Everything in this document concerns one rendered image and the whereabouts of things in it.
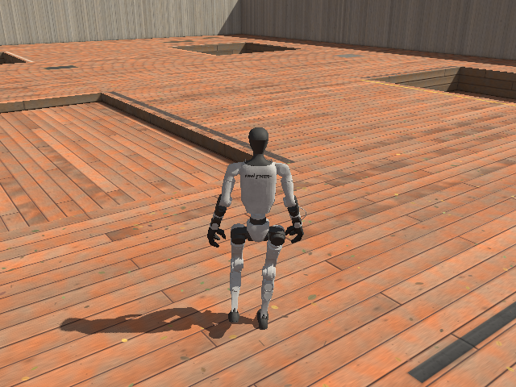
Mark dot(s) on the right robot upper arm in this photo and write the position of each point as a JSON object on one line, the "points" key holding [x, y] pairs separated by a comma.
{"points": [[287, 184]]}

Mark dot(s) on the left robot forearm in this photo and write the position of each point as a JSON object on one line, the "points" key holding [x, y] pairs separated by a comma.
{"points": [[218, 215]]}

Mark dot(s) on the right robot forearm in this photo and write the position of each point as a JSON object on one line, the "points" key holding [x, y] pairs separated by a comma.
{"points": [[295, 214]]}

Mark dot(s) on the right robot thigh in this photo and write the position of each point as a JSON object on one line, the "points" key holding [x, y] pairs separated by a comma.
{"points": [[274, 246]]}

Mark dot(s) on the left robot upper arm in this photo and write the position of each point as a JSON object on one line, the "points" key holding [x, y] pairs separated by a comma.
{"points": [[228, 183]]}

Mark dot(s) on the robot left hand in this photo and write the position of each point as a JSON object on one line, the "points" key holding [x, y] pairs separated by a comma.
{"points": [[211, 236]]}

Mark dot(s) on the humanoid robot torso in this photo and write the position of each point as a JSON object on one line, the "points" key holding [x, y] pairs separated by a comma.
{"points": [[258, 189]]}

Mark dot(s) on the robot right hand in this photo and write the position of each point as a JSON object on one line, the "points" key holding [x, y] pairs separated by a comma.
{"points": [[292, 231]]}

